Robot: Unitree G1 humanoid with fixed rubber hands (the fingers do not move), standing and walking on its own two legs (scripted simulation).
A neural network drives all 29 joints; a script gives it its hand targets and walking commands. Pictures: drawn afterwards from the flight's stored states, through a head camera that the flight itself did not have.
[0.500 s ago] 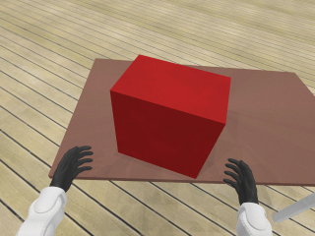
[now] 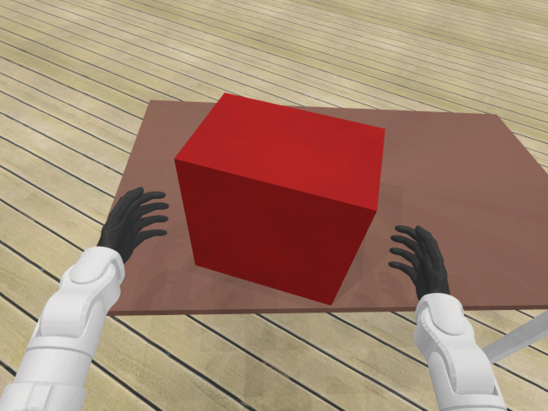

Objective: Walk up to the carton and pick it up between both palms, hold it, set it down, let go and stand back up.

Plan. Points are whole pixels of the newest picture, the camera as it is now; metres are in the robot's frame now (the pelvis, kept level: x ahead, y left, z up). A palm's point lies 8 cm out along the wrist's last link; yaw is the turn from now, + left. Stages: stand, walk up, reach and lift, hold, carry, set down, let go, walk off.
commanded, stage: reach and lift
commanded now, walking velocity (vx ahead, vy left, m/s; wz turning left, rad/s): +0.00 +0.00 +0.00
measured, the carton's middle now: (280, 204) +0.46 -0.05 +0.01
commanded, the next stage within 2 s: none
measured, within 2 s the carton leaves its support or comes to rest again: neither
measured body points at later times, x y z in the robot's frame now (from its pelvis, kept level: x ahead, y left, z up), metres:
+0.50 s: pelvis +0.00 +0.00 +0.00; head +0.01 +0.02 +0.45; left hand +0.42 +0.17 +0.12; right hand +0.31 -0.26 +0.10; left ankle -0.01 +0.09 -0.73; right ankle +0.04 -0.12 -0.73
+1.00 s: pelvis +0.01 +0.00 +0.00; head +0.00 +0.02 +0.45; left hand +0.47 +0.15 +0.17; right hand +0.35 -0.29 +0.14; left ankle -0.01 +0.09 -0.73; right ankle +0.04 -0.12 -0.73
